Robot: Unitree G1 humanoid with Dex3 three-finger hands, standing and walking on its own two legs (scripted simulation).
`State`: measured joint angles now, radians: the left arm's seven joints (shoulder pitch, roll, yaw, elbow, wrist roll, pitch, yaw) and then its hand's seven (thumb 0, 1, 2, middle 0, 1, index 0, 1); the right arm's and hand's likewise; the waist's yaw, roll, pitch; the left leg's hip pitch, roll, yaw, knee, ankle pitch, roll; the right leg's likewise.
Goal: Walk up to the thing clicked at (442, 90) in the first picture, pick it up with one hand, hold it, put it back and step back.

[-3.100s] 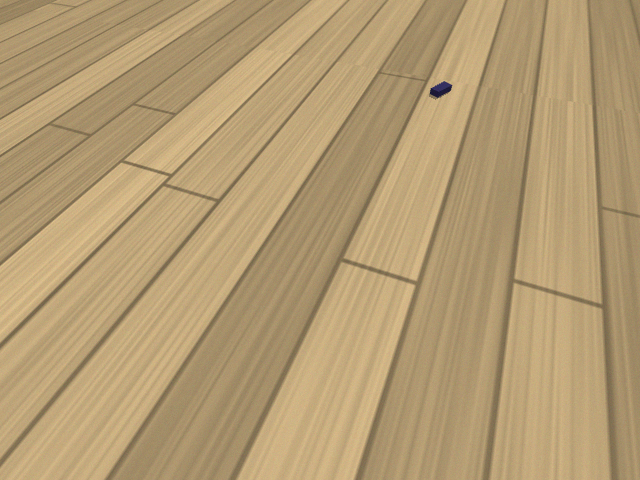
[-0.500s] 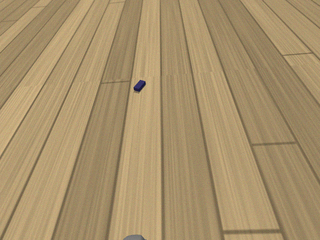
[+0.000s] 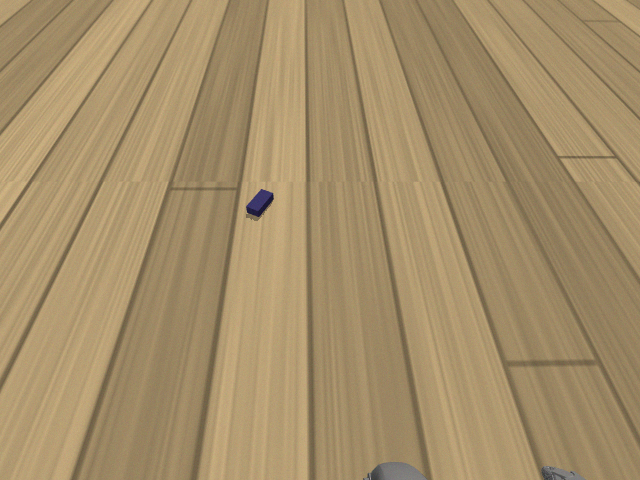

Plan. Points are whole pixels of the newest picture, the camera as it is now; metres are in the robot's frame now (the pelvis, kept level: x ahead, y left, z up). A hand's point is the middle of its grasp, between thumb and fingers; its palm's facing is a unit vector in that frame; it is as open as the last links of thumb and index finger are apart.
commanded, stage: walk up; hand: left
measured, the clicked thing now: (260, 202) +1.32 +0.21 -0.75
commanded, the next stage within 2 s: none
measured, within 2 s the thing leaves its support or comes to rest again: neither
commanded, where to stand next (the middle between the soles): +0.93 +0.02 m, yaw +1 degrees
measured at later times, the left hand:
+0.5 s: hand (176, 382) +0.28 +0.22 -0.11, palm faces +0.01 -0.92 -0.40, open 7.4 cm
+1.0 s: hand (154, 301) +0.45 +0.30 -0.15, palm faces +0.00 -0.95 -0.32, open 7.4 cm
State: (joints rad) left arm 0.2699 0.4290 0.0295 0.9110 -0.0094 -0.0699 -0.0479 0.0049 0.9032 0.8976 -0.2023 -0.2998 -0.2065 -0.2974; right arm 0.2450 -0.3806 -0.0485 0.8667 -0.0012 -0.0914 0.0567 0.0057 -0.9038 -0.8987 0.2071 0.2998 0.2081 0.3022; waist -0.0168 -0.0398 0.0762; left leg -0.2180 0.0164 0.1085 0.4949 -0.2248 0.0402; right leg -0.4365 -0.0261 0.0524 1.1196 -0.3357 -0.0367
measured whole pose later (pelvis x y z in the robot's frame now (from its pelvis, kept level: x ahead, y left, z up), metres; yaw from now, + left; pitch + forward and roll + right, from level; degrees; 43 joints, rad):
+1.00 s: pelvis +0.41 +0.03 +0.00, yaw +3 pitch -4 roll +0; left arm 0.30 0.44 0.04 0.93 0.00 -0.04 -0.05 0.00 0.90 0.90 -0.20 -0.30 -0.21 -0.30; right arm 0.30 -0.37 -0.04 0.88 -0.01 -0.09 0.05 0.01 -0.90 -0.90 0.21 0.30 0.21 0.30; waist -0.01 -0.07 0.08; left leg -0.17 0.01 0.10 0.45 -0.22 0.05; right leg -0.49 -0.06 0.07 1.03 -0.24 -0.02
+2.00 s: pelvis +0.73 +0.05 +0.00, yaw +3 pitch -4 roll -2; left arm 0.34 0.43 0.03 0.91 0.00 -0.04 -0.04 0.00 0.90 0.90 -0.20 -0.30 -0.21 -0.30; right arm 0.28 -0.38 -0.04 0.85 -0.01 -0.07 0.05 0.01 -0.90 -0.90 0.21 0.30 0.21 0.30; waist -0.01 -0.04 0.08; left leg -0.26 0.03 0.06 0.53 -0.21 0.04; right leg -0.39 -0.02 0.03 1.05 -0.38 -0.04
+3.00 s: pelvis +0.88 +0.06 +0.00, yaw +1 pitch -3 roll -1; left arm 0.17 0.37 0.00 1.07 0.00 0.02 -0.03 0.00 0.90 0.90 -0.20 -0.30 -0.21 -0.30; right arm 0.14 -0.37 0.01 1.03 -0.01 -0.03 0.01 0.01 -0.90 -0.90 0.21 0.30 0.21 0.30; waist 0.01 -0.01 0.07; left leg -0.27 0.05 0.02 0.55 -0.23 -0.01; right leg -0.21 -0.02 -0.02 0.52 -0.25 0.02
